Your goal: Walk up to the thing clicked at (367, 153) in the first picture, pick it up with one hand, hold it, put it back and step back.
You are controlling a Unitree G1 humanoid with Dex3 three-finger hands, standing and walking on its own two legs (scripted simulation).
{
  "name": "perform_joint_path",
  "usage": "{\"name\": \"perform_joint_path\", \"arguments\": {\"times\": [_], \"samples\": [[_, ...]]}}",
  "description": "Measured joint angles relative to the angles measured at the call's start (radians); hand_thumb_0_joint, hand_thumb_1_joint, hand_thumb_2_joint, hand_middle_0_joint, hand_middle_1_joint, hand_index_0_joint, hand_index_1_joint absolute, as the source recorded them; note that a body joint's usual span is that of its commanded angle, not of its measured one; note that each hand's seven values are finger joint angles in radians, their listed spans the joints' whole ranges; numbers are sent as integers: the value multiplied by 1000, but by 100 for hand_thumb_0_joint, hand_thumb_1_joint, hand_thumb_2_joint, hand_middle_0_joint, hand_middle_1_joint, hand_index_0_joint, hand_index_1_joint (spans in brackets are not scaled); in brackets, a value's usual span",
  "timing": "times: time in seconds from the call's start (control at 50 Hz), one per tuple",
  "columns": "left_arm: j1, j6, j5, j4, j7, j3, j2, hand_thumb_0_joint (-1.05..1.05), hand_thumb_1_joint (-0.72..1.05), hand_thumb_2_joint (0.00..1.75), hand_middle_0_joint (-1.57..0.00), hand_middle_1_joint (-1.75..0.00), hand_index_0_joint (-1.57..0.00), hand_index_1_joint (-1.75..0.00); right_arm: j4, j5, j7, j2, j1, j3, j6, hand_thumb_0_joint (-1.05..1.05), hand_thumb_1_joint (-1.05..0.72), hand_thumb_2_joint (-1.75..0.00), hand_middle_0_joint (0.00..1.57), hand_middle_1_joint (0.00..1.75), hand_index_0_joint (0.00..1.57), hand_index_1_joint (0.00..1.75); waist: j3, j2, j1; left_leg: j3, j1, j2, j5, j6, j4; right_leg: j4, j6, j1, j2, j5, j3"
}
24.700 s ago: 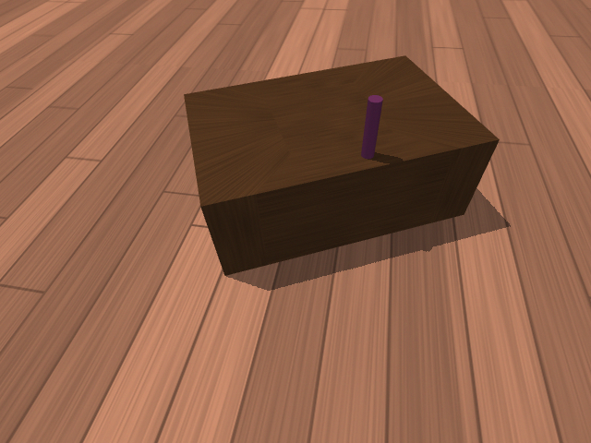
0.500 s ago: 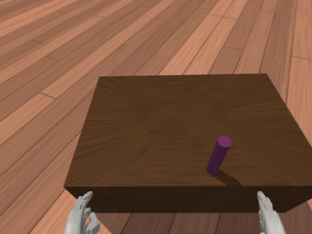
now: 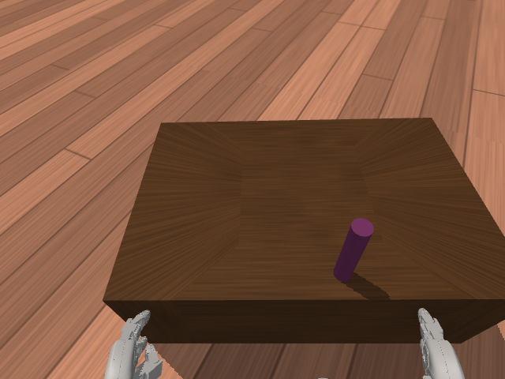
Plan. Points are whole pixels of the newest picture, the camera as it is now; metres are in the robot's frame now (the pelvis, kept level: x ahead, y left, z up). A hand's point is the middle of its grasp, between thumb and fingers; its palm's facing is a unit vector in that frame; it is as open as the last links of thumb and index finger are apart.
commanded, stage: home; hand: right
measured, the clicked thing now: (351, 253) +0.44 -0.19 -0.19
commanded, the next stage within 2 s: stand in 0.04 s
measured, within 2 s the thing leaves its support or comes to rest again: neither
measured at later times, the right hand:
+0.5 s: hand out of the picture +0.07 -0.25 -0.12, palm faces -0.02 +0.93 -0.37, open 11.5 cm
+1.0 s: hand out of the picture +0.03 -0.25 -0.11, palm faces -0.02 +0.94 -0.34, open 7.4 cm
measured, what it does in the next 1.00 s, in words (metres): rises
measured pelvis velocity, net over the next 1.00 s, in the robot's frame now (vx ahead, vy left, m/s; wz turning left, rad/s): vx -0.01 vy -0.01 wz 0.00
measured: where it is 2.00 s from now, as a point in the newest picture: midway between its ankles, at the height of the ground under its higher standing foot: outside the picture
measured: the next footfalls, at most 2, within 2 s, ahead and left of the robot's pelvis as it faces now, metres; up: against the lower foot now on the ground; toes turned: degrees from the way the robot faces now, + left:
none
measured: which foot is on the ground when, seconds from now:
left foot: down 0.00-1.00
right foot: down 0.00-1.00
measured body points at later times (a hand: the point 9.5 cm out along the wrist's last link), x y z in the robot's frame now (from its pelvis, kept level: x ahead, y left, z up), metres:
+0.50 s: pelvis +0.01 -0.01 +0.03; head +0.01 -0.01 +0.48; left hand +0.08 +0.30 -0.09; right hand +0.07 -0.30 -0.09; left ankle +0.00 +0.13 -0.69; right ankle +0.02 -0.13 -0.69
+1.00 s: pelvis -0.01 -0.01 +0.05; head -0.02 +0.00 +0.50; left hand +0.04 +0.29 -0.09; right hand +0.03 -0.30 -0.08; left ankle +0.00 +0.13 -0.69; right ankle +0.02 -0.13 -0.69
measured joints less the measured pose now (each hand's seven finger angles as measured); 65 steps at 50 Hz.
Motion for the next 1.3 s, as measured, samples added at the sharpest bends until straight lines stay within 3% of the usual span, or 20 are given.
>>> {"name": "perform_joint_path", "arguments": {"times": [0.06, 0.1, 0.14, 0.22, 0.3, 0.54, 0.64, 0.76, 1.3], "samples": [[1, -1, 0, 0, 0, -1, 0, 1, 90, 90, -20, -30, -20, -31, -3, -1, 0, 0, 3, 0, -3, -1, 56, -3, 5, 4, 5, 4, -1, 0, 0, 0, -1, 0, 0, -1, 1, 1, -1, -1, 0, -1, 0], [-29, 8, 58, 57, -33, -2, 14, 1, 90, 90, -20, -30, -20, -31, 119, -52, 32, -22, -49, 10, -79, -1, 56, -4, 5, 4, 5, 4, 35, 10, -8, -7, 33, 7, -1, 2, -3, -15, -6, 40, 7, 5, -8], [-64, 45, 86, 129, -80, -9, 41, 1, 90, 90, -20, -30, -20, -31, 275, -79, 70, -58, -108, 17, -139, -1, 56, -4, 5, 4, 5, 5, 55, 20, -16, -14, 60, 15, 0, 3, -10, -35, -12, 75, 15, 13, -17], [-88, 89, 71, 225, -136, 6, 81, 1, 90, 90, -20, -30, -21, -31, 497, -74, 110, -107, -156, 0, -200, -1, 53, -6, 8, 7, 7, 7, 77, 37, -15, -24, 107, 26, 6, -1, -34, -77, -14, 132, 26, 26, -29], [-75, 99, 59, 296, -153, 29, 115, 1, 90, 90, -20, -30, -21, -31, 645, -68, 118, -128, -165, -21, -223, -1, 40, -19, 13, 15, 13, 15, 85, 36, -15, -24, 157, 26, 25, -4, -84, -123, -15, 180, 26, 41, -31], [-72, 121, 35, 485, -155, 34, 127, 1, 90, 90, -20, -30, -20, -30, 932, -51, 113, -133, -193, -15, -246, -1, -38, -76, 19, 28, 19, 28, 116, 29, -18, -20, 326, 29, 128, -10, -302, -336, -16, 348, 31, 141, -34], [-90, 127, 27, 539, -158, 25, 114, 1, 90, 90, -20, -30, -20, -30, 1005, -46, 114, -124, -215, -5, -250, 0, -67, -85, 20, 29, 20, 29, 118, 23, -18, -16, 384, 29, 179, -10, -393, -428, -15, 407, 32, 193, -33], [-111, 122, 28, 584, -162, 20, 110, 1, 90, 90, -20, -30, -20, -30, 1061, -42, 118, -118, -244, -1, -251, 0, -83, -89, 20, 29, 20, 30, 121, 18, -16, -16, 420, 29, 223, -12, -460, -497, -14, 444, 33, 237, -34], [-132, 114, 25, 641, -162, 12, 123, 1, 90, 90, -20, -30, -20, -30, 1122, -36, 133, -132, -289, -1, -243, 0, -91, -90, 20, 30, 20, 30, 140, 24, -14, -7, 434, 26, 265, -8, -527, -567, -9, 457, 32, 283, -27]]}}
